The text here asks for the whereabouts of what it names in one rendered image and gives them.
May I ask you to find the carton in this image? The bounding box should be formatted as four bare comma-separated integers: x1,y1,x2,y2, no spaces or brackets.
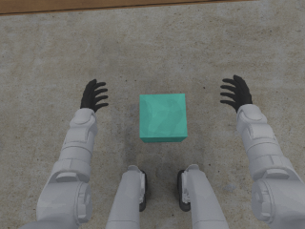
139,94,188,143

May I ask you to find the left robot shin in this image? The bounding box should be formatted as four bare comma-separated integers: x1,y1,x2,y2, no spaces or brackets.
122,165,144,203

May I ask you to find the left robot upper arm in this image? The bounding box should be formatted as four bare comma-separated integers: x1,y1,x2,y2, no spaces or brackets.
18,181,92,229

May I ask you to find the robot left foot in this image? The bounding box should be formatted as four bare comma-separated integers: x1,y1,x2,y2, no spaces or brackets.
139,170,148,212

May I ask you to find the robot left hand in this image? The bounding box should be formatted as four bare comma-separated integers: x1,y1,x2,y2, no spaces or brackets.
80,79,109,113

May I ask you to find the right robot upper arm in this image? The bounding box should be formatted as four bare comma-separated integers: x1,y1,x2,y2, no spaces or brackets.
251,178,305,229

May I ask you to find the robot right forearm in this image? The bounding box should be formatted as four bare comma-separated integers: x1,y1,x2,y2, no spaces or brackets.
236,104,305,185

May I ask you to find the robot left forearm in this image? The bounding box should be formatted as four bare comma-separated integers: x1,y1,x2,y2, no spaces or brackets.
36,108,98,220

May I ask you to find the robot right hand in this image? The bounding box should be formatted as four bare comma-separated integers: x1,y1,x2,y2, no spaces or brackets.
220,75,253,113

